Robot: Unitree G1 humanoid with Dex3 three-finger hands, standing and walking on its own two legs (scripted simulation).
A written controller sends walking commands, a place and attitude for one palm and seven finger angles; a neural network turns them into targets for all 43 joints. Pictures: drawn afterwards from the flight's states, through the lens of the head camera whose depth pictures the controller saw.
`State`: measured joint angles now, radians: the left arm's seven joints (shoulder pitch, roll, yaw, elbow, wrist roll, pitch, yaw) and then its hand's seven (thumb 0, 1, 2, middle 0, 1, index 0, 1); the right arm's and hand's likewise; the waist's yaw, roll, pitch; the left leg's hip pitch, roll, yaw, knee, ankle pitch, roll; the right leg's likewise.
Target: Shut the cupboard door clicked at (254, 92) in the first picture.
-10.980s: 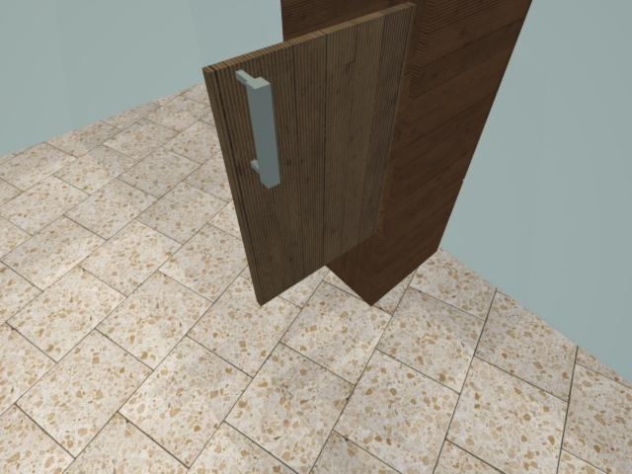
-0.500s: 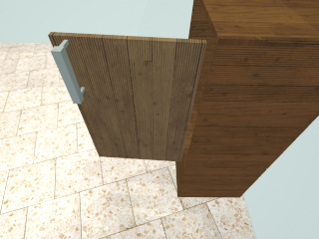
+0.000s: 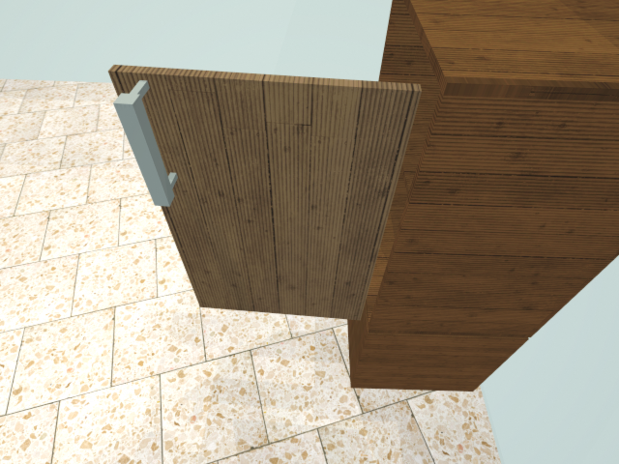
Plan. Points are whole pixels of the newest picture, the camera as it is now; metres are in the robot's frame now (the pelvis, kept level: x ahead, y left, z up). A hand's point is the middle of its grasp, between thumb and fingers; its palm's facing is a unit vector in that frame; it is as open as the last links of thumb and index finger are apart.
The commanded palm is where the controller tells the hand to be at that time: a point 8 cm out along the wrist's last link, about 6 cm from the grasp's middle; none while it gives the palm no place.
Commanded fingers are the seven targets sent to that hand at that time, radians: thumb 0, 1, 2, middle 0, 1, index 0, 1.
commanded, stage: shuffle to correct the standing spot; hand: left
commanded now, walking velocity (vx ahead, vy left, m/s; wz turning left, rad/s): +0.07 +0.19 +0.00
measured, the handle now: (153, 146) +0.47 +0.26 +0.15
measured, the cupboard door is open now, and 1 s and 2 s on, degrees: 87 87 87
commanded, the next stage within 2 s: come to a stop and stand still in 0.10 s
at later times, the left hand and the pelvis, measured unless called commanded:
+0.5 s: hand out of the picture +0.06 +0.23 -0.17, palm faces +0.01 -0.97 -0.24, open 7.4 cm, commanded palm none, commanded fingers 0.00 0.90 0.90 -0.20 -0.30 -0.20 -0.30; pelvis +0.02 +0.04 +0.00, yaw +0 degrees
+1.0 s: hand out of the picture +0.04 +0.20 -0.17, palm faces +0.02 -0.98 -0.19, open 7.3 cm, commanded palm none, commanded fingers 0.00 0.90 0.90 -0.20 -0.30 -0.20 -0.30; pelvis +0.04 +0.02 +0.00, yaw +0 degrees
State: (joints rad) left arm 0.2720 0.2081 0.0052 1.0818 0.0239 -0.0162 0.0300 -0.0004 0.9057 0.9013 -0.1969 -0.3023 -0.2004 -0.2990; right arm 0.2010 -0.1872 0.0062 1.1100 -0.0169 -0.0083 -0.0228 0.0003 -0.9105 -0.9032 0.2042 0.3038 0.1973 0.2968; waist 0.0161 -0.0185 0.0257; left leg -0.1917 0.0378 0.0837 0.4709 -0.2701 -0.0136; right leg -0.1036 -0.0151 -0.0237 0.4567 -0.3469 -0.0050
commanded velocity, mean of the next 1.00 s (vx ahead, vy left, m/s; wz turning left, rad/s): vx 0.01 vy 0.01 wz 0.00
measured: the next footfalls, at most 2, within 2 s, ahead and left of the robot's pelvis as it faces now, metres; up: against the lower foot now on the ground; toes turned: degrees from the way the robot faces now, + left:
right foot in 0.46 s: +0.08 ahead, -0.04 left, +0.00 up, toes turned +2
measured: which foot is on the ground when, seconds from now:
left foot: down 0.00-1.00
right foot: down 0.00-0.20, up 0.22-0.44, down 0.46-1.00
